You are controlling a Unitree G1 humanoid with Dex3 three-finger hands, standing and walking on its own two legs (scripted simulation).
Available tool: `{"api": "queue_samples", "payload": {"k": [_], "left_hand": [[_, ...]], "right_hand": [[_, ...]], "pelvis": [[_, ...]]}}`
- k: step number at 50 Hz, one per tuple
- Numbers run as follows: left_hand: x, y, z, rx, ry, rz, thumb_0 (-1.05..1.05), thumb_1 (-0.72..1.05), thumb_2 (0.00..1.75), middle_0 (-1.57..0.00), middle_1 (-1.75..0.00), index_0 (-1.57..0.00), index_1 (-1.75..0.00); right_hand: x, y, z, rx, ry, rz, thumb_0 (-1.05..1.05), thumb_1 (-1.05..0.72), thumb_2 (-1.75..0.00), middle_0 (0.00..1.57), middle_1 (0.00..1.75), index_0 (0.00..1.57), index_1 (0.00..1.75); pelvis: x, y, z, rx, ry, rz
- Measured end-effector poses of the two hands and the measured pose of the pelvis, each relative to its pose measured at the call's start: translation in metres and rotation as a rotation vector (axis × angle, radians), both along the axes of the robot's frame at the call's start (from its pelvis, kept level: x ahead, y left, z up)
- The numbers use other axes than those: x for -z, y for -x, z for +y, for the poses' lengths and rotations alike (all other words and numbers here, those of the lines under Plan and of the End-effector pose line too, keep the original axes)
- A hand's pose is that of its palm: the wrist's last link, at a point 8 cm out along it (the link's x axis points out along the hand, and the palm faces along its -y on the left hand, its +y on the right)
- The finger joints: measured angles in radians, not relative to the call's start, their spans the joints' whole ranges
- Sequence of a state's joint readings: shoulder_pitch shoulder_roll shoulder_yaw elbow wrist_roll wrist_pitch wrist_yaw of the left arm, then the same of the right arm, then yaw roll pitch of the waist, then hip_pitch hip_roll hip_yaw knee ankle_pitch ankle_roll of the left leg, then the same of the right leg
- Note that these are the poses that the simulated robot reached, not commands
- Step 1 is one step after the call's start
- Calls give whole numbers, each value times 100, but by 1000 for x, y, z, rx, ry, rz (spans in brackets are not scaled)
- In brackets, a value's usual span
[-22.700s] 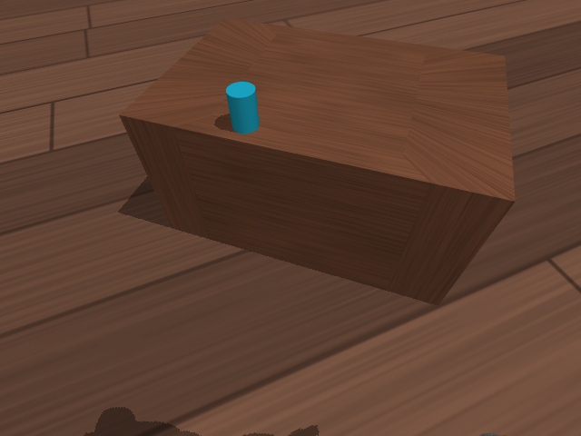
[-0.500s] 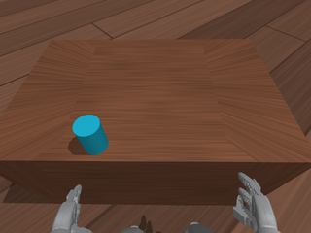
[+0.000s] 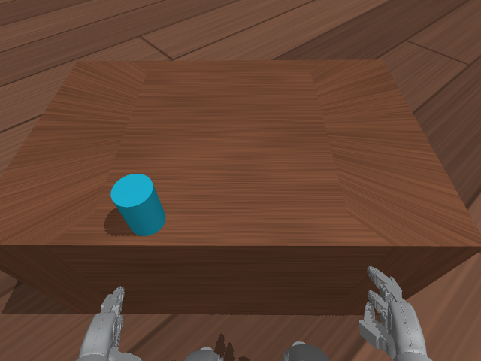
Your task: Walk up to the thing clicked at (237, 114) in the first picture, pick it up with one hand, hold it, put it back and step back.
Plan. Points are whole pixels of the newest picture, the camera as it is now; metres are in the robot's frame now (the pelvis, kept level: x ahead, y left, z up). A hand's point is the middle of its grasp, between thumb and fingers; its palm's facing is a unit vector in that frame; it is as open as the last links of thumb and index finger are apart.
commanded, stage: home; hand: left
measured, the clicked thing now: (140, 206) +0.43 +0.23 -0.05
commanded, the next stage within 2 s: stand in 0.64 s
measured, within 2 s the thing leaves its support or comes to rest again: neither
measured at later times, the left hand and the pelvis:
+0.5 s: hand (135, 335) +0.17 +0.19 -0.05, palm faces +0.01 -0.96 -0.26, open 17.7 cm; pelvis +0.01 +0.01 +0.00, yaw +0 degrees
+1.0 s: hand out of the picture +0.08 +0.25 -0.10, palm faces -0.01 -0.94 -0.34, open 14.1 cm; pelvis +0.01 +0.01 +0.05, yaw +0 degrees
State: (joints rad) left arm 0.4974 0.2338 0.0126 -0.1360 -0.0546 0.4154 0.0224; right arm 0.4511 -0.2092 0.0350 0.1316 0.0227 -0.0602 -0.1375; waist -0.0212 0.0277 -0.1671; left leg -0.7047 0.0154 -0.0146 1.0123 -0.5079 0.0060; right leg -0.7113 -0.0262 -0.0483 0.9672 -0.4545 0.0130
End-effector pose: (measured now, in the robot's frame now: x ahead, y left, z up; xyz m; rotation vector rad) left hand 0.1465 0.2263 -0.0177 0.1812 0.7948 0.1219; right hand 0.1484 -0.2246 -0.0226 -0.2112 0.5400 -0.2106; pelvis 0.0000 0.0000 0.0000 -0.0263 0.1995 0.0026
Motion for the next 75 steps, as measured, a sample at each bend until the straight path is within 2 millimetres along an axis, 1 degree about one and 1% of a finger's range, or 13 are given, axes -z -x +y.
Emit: {"api": "queue_samples", "payload": {"k": [6,11,23,27,30,34,41,47,54,59,62,67,75], "left_hand": [[2,3,1,1,-5,18,-1,-59,1,-5,-4,-5,-4],[2,0,3,-6,-10,21,-1,-59,1,-5,-4,-5,-4],[0,-9,8,-7,-5,31,-1,-59,1,-5,-5,-5,-4],[21,-14,23,52,-99,2,-1,-58,2,-5,-5,-5,-4],[36,-6,38,56,-119,59,-1,-56,3,-5,-5,-6,-5],[48,15,54,28,-122,154,-1,-55,4,-5,-5,-6,-5],[56,53,66,-16,-125,298,-1,-52,7,-7,-8,-8,-8],[51,70,71,-50,-130,349,0,-29,30,-15,-20,-15,-20],[42,80,69,-63,-134,379,0,18,67,-19,-28,-19,-27],[37,85,64,-63,-134,390,0,53,81,-20,-29,-20,-29],[35,89,62,-65,-134,397,0,68,85,-20,-30,-20,-30],[34,96,59,-72,-131,410,0,82,88,-20,-30,-20,-30],[35,107,56,-77,-129,443,0,89,89,-20,-30,-20,-30]], "right_hand": [[18,0,-12,34,25,66,1,-89,-90,21,30,20,30],[27,1,-17,55,42,91,1,-90,-90,21,30,20,30],[34,-8,-11,58,36,92,1,-90,-90,21,30,20,30],[49,-6,-13,-111,110,292,1,-90,-90,21,30,20,30],[52,3,-22,-138,112,415,1,-89,-90,21,30,20,30],[47,17,-38,-85,102,483,1,-89,-90,21,30,21,30],[40,37,-53,-1,97,552,1,-90,-90,21,30,20,30],[38,49,-51,24,68,591,1,-90,-90,20,30,20,30],[38,66,-46,33,27,635,1,-90,-89,20,30,20,30],[40,77,-47,41,4,660,1,-90,-89,20,30,20,30],[40,84,-51,48,-2,672,1,-90,-89,21,30,20,30],[39,95,-59,61,1,693,1,-90,-89,20,30,20,30],[37,109,-71,75,13,724,1,-90,-89,20,30,20,30]], "pelvis": [[0,-3,0,-6,14,-7],[0,-5,1,-11,23,-12],[0,-11,6,-9,30,-3],[-9,-6,5,3,1,-84],[-17,-4,6,3,-13,-117],[-25,-6,7,9,-19,-144],[-38,-12,10,9,-16,-188],[-48,-11,10,7,-20,-221],[-59,-5,8,4,-26,-249],[-63,-1,5,0,-31,-262],[-65,2,2,-1,-31,-269],[-67,6,-1,-2,-32,-275],[-69,11,-7,-1,-30,-274]]}}
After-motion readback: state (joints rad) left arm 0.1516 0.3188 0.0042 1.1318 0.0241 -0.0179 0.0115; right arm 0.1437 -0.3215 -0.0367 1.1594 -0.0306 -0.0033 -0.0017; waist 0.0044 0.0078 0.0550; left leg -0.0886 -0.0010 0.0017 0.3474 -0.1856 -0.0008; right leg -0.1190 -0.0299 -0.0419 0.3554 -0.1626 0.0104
